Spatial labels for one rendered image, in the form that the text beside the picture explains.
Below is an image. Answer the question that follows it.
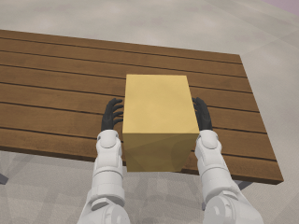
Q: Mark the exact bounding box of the robot right forearm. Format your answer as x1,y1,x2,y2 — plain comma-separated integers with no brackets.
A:
194,130,253,207

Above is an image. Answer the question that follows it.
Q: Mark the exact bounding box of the robot left forearm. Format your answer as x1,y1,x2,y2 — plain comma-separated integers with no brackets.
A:
78,130,125,220

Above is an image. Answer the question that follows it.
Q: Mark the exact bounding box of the table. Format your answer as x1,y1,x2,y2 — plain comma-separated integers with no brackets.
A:
0,29,284,211

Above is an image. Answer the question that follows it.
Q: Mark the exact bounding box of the left robot upper arm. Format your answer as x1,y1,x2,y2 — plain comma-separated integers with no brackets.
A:
77,203,131,224

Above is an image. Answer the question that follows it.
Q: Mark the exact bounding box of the robot right hand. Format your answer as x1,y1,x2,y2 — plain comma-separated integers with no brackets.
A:
192,97,213,132

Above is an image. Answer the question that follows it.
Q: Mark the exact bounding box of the robot left hand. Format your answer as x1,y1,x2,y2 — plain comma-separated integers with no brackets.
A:
101,98,123,132

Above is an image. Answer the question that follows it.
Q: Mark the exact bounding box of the right robot upper arm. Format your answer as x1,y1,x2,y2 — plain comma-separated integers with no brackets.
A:
203,195,264,224

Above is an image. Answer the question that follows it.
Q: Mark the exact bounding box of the carton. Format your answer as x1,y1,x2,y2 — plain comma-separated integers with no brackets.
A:
122,74,200,173

